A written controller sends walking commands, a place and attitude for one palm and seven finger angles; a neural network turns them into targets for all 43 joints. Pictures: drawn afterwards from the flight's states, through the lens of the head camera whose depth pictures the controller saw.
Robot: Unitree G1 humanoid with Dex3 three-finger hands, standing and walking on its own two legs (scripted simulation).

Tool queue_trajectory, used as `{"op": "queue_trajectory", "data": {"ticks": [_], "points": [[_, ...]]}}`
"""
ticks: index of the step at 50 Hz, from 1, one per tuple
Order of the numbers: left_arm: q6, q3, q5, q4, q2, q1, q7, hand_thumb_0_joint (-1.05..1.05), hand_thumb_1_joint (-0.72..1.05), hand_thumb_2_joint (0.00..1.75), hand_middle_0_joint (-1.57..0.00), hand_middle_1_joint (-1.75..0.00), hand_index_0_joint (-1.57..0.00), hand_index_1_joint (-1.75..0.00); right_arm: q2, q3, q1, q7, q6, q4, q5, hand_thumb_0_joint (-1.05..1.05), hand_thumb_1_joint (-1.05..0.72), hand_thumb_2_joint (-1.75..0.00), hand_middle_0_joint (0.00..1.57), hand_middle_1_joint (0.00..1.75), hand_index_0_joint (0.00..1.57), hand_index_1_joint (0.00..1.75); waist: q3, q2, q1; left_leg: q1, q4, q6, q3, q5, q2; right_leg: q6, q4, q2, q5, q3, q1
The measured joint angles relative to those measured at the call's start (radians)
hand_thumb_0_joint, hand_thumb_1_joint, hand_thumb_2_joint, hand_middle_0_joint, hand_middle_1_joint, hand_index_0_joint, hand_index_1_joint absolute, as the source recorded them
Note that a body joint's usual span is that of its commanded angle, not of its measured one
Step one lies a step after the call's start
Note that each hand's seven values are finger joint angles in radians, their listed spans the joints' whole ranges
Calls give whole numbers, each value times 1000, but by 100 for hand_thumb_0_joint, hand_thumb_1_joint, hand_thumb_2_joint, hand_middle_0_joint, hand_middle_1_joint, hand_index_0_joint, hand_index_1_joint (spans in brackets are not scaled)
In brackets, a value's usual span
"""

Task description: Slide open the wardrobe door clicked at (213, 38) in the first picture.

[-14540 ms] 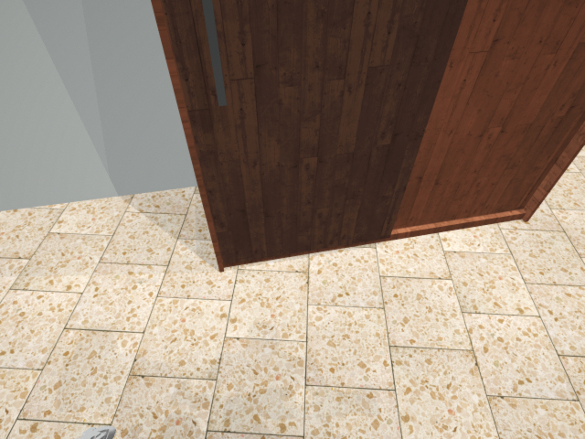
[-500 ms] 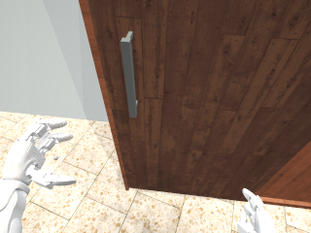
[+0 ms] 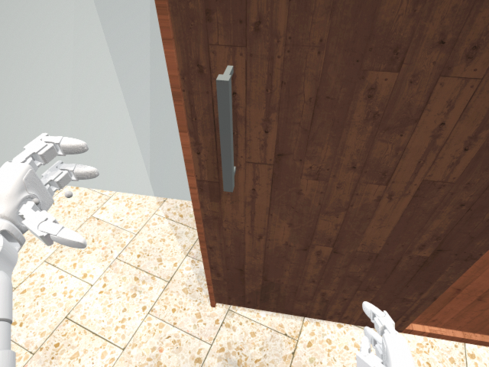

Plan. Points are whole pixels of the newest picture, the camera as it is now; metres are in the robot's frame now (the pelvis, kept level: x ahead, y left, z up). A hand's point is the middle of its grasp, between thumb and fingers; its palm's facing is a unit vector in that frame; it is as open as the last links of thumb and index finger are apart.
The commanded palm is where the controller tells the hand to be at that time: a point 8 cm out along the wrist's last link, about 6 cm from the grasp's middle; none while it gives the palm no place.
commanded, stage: raise the hand with hooked fingers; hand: left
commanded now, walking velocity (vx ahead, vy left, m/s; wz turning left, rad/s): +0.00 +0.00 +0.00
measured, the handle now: (229, 135) +0.49 +0.09 +0.15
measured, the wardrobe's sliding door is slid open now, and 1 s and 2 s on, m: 0.00 0.00 0.00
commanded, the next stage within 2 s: move the hooked fingers beside the handle in 0.42 s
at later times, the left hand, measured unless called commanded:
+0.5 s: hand (92, 199) +0.28 +0.25 +0.17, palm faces +0.04 -1.00 -0.09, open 14.0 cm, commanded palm +0.25 +0.30 +0.18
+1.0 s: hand (130, 176) +0.33 +0.22 +0.17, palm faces +0.01 -1.00 -0.06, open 14.0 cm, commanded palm +0.30 +0.27 +0.17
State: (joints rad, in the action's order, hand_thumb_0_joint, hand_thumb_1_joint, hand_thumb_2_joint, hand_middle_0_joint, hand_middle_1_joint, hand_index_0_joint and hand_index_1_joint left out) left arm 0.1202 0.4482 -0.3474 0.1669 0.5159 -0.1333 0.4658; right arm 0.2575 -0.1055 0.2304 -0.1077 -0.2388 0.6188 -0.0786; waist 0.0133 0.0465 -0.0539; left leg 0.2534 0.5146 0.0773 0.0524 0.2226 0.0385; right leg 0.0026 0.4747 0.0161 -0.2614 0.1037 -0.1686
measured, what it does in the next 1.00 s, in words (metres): stands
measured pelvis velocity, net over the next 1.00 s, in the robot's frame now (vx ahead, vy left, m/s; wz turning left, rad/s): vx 0.01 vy -0.03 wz -0.02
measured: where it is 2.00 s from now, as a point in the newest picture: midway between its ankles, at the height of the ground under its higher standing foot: outside the picture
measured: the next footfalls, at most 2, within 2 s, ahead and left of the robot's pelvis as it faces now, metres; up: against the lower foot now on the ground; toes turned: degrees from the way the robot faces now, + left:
none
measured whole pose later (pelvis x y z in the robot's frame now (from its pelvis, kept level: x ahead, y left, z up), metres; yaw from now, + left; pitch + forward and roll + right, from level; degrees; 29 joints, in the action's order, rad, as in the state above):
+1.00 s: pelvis +0.01 -0.03 +0.00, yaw -1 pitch -1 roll -1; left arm 0.09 0.41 -0.32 0.32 0.47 -0.24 0.42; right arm 0.28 -0.07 0.24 -0.11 -0.21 0.62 -0.09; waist 0.02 0.06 -0.01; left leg 0.28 0.54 0.03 0.05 0.25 0.00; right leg 0.04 0.51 -0.02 -0.29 0.10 -0.20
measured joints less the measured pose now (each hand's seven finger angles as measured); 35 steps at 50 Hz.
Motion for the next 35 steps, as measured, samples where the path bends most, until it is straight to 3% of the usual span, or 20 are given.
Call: {"op": "queue_trajectory", "data": {"ticks": [9,35], "points": [[6,-2,1,-25,-30,48,-7,-1,-50,30,-30,-120,-30,-120,21,25,8,7,7,-11,-2,1,-90,-90,20,30,21,30,-1,-3,16,4,6,-6,9,4,-11,6,7,-10,-1,-10,-9],[-16,-24,5,37,-47,3,-20,-1,-50,30,-30,-120,-30,-120,17,29,-10,-6,5,3,-9,1,-90,-90,20,30,21,30,7,20,11,7,20,-34,-12,17,-29,33,21,-29,-22,8,-9]]}}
